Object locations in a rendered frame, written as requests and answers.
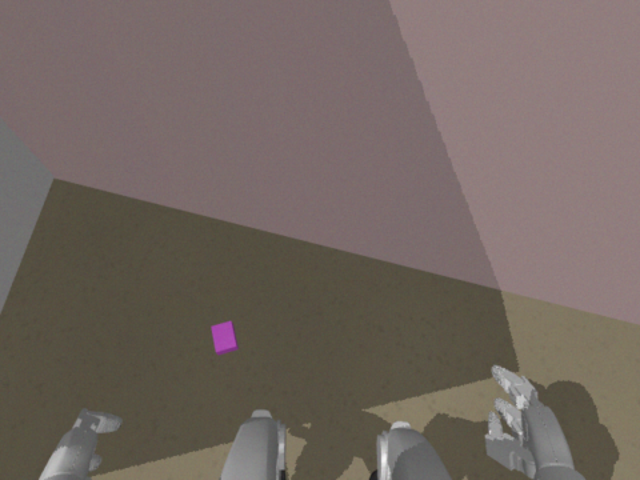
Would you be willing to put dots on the small box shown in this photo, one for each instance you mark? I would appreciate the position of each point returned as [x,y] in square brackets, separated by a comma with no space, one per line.
[224,338]

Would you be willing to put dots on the left robot hand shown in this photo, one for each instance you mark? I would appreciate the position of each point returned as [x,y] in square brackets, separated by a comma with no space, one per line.
[75,452]

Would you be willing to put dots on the right robot hand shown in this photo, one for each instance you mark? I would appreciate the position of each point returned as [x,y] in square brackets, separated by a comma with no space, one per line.
[536,428]

